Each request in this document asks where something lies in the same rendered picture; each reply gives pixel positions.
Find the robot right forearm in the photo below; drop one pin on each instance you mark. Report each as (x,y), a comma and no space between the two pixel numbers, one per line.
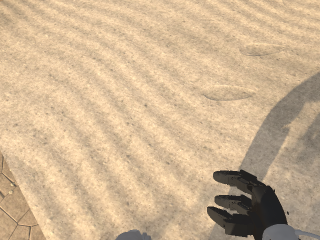
(280,232)

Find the robot right hand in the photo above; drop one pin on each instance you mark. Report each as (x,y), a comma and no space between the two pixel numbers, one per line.
(255,215)

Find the robot left shin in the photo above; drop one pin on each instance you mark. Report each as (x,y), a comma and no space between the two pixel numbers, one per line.
(134,230)

